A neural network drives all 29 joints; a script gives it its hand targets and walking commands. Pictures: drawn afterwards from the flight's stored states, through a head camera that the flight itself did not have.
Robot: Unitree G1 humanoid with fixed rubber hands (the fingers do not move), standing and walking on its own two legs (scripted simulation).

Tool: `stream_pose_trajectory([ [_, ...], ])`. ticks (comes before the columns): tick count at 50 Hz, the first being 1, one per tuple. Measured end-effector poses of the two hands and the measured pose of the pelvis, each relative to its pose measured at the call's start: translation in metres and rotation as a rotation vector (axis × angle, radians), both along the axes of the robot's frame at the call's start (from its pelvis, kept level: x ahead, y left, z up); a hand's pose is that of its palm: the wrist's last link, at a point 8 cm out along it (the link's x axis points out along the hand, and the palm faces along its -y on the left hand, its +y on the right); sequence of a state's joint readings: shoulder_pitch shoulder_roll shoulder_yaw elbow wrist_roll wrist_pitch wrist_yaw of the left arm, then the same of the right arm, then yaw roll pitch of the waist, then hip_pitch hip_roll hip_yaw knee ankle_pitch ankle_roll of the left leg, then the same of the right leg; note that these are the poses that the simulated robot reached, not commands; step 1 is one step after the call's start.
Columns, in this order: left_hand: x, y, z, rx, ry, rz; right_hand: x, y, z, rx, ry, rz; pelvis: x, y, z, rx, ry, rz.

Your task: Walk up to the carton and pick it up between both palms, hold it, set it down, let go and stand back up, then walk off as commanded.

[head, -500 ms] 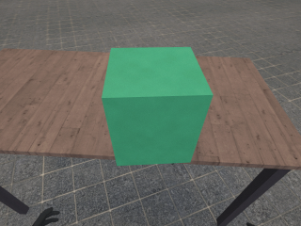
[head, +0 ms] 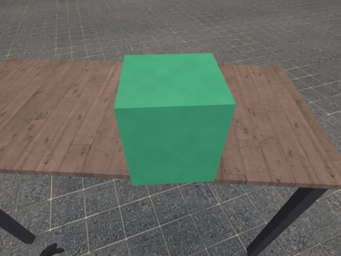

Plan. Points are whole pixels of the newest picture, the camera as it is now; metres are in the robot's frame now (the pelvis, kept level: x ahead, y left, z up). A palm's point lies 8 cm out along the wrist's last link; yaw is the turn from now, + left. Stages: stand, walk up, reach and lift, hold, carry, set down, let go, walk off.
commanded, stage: stand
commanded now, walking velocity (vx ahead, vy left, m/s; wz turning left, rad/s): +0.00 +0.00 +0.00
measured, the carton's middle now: (171, 120) +0.41 +0.00 +0.13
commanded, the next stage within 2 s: walk off in 0.28 s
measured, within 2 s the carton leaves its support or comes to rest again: neither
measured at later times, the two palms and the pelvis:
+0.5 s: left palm out of the picture +0.11 +0.31 -0.08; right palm out of the picture +0.07 -0.28 -0.11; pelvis -0.01 +0.00 +0.00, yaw +0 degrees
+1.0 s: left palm out of the picture -0.01 +0.41 -0.14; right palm out of the picture -0.02 -0.23 -0.07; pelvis -0.11 +0.08 -0.02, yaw +1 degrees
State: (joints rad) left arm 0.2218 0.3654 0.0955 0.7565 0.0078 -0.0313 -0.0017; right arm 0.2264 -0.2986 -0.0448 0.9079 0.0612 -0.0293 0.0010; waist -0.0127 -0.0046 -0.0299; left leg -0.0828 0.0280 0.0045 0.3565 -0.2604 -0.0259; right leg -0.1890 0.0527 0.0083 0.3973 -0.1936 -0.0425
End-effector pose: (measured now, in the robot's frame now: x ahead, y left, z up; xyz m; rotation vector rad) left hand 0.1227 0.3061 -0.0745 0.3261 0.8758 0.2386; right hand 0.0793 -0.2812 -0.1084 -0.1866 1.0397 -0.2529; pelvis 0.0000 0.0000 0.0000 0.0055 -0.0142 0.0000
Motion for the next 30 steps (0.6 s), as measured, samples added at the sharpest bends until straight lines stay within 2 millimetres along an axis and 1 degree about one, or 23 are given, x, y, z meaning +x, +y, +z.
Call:
stream_pose_trajectory([
  [15, -0.007, 0.002, 0.002, 0.014, 0.018, 0.008, -0.007, 0.0, -0.006, 0.014, 0.021, -0.007, -0.002, 0.0, 0.0, 0.001, -0.003, 0.0],
  [24, -0.011, 0.002, 0.0, 0.013, 0.024, 0.014, -0.013, -0.001, -0.007, 0.011, 0.034, -0.012, -0.004, -0.001, 0.0, 0.001, -0.006, 0.0],
  [27, -0.016, 0.005, -0.002, 0.017, 0.04, 0.012, -0.015, -0.005, -0.004, -0.002, 0.034, -0.01, -0.01, 0.001, -0.001, 0.0, -0.009, -0.002],
  [30, -0.026, 0.012, -0.007, 0.022, 0.07, 0.012, -0.024, -0.01, -0.002, -0.031, 0.05, -0.013, -0.021, 0.007, -0.003, -0.007, -0.01, -0.003],
])
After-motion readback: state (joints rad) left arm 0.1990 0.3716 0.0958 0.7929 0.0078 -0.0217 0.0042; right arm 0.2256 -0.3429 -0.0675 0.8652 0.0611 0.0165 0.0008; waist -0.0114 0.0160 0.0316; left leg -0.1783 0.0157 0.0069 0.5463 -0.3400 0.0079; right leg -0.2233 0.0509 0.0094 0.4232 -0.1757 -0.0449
